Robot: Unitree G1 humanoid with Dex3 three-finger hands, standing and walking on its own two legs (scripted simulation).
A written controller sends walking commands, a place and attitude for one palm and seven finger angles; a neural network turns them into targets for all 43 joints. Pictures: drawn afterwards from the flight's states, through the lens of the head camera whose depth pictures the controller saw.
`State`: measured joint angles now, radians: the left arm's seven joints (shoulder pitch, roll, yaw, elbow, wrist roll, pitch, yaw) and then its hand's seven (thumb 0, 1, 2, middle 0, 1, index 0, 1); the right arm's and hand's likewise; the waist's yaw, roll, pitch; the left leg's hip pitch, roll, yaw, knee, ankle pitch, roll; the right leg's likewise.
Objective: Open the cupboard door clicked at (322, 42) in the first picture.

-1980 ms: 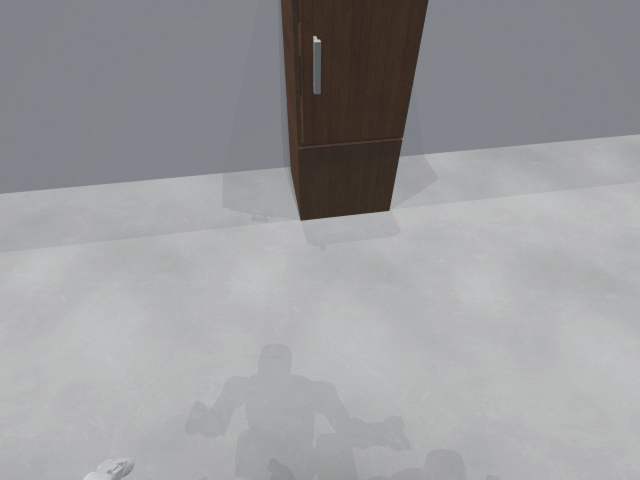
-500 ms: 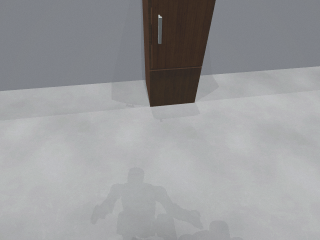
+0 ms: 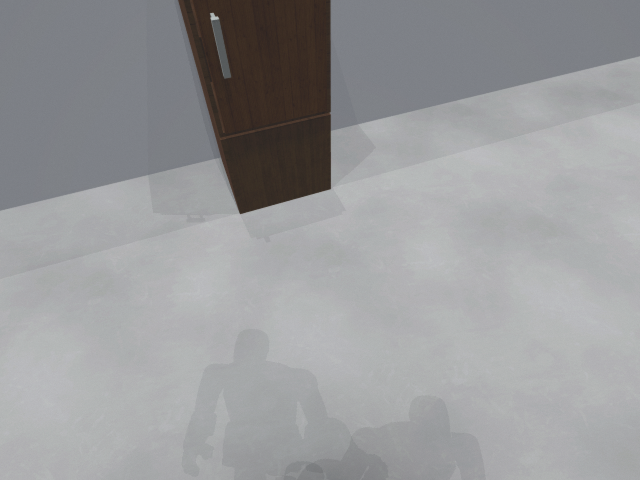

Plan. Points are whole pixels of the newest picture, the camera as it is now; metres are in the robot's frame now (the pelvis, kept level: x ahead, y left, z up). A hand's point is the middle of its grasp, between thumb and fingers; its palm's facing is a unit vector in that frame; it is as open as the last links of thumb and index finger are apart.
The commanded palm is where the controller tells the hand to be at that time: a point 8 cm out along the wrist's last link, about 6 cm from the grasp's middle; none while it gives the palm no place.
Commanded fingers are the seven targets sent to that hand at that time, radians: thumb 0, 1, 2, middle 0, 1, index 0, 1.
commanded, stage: walk to a spot facing it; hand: left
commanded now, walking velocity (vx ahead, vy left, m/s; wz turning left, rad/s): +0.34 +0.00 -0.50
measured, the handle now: (220, 46) +1.20 +0.38 -0.02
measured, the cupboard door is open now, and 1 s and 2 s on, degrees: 0 0 0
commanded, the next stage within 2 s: turn to face it in 1.18 s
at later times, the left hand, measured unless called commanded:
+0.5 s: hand (185, 439) +0.20 +0.23 -0.18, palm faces -0.11 -0.98 -0.17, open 7.4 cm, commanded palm none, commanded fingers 0.00 0.90 0.90 -0.20 -0.30 -0.20 -0.30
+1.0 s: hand (322, 236) +0.60 +0.05 -0.15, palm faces -0.57 -0.81 -0.16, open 7.4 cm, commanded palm none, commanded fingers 0.00 0.90 0.90 -0.20 -0.30 -0.20 -0.30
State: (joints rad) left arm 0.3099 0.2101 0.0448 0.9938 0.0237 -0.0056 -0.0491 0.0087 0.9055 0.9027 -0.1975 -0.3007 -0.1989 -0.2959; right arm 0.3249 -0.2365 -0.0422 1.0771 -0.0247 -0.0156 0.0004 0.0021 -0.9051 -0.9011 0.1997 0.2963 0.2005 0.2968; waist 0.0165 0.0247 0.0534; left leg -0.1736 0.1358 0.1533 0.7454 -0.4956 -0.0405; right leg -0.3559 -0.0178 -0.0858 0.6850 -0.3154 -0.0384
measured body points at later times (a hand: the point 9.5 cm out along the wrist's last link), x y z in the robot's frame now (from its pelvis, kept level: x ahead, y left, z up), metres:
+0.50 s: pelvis +0.20 +0.04 +0.00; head +0.23 +0.07 +0.45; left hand +0.21 +0.29 -0.16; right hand +0.30 -0.21 -0.11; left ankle +0.29 +0.13 -0.72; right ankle +0.04 -0.07 -0.67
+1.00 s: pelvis +0.39 -0.03 +0.00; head +0.43 -0.05 +0.45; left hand +0.63 +0.09 -0.14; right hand +0.17 -0.14 -0.13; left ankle +0.29 +0.13 -0.71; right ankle +0.44 -0.15 -0.71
